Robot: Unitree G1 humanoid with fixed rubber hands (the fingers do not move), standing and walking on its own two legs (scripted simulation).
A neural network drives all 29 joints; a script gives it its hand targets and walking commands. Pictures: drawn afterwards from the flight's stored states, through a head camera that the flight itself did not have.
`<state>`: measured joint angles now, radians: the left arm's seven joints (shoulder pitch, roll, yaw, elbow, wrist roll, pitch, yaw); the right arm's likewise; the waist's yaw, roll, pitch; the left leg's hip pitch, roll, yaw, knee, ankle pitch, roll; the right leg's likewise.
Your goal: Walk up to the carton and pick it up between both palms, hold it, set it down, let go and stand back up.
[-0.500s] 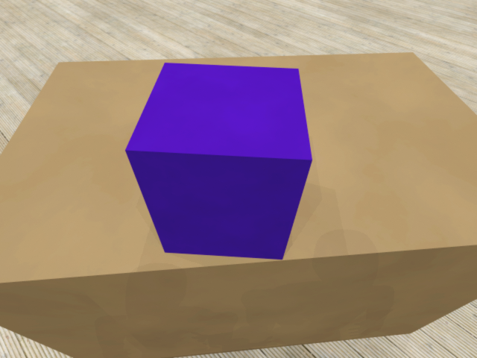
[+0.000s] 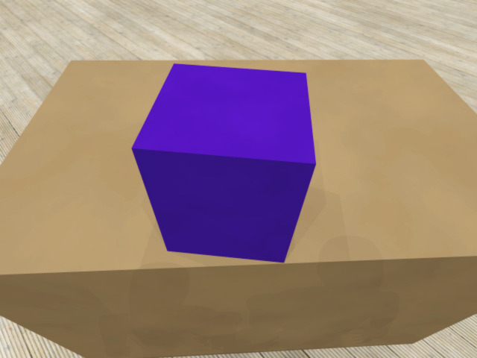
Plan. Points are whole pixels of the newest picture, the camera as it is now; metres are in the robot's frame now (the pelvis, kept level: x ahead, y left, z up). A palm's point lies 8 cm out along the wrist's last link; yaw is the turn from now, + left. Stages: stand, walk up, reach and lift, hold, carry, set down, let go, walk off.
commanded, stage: walk up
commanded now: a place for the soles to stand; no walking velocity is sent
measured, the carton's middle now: (231, 168) +0.39 +0.01 +0.12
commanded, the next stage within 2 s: reach and lift in 0.08 s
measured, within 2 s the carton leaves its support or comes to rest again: neither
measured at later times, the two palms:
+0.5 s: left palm (91, 332) +0.18 +0.25 -0.07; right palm (360, 328) +0.18 -0.21 -0.07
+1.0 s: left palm (85, 327) +0.18 +0.25 -0.04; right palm (357, 322) +0.19 -0.20 -0.05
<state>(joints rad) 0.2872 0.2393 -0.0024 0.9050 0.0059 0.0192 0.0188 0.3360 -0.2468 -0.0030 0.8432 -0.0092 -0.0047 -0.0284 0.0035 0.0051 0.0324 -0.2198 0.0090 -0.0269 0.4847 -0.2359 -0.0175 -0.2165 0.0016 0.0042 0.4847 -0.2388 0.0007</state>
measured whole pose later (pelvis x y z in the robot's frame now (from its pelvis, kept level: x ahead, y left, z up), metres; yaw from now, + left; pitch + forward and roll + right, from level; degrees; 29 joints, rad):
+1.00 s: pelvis +0.05 +0.01 +0.00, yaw +0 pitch +3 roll +0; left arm 0.39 0.34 -0.05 0.16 -0.19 0.32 0.02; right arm 0.43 -0.12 -0.02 0.17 0.06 0.13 -0.10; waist 0.01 0.03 -0.04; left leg -0.23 0.02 0.01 0.47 -0.30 -0.01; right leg -0.22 -0.02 -0.01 0.46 -0.30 0.01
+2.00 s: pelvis -0.07 -0.02 +0.00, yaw +4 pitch +1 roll +1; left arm -0.11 0.46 -0.06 0.07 -0.42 0.42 -0.05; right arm -0.07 -0.12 -0.07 -0.08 0.20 0.42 -0.24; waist 0.00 0.03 0.00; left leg -0.37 0.04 0.01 0.46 -0.14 -0.03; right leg -0.37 -0.01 -0.04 0.52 -0.17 -0.02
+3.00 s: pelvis -0.16 -0.02 -0.01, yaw +0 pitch +5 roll +2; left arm -1.11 0.53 -0.10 0.84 -0.45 0.47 -0.05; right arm -0.91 -0.25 -0.13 0.56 0.27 0.39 -0.23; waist -0.04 -0.01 0.08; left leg -0.40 0.05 0.03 0.51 -0.20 -0.04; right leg -0.49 -0.08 -0.13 0.54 -0.14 -0.03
